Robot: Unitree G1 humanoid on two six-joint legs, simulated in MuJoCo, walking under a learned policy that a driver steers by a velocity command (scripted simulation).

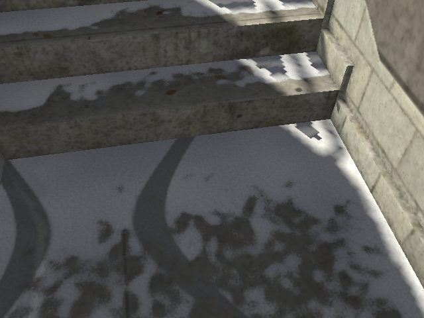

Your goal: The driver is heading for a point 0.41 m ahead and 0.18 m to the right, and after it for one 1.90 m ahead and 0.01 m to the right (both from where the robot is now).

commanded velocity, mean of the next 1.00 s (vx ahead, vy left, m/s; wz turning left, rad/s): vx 0.50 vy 0.00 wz -0.37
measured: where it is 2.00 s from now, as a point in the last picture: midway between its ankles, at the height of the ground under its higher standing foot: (226, 193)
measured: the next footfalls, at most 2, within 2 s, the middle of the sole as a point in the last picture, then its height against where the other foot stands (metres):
right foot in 0.12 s outside the picture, level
left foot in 0.60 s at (200, 303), level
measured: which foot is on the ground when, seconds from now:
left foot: down 0.00-0.12, up 0.14-0.58, down 0.60-1.00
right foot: up 0.00-0.10, down 0.12-0.60, up 0.62-1.00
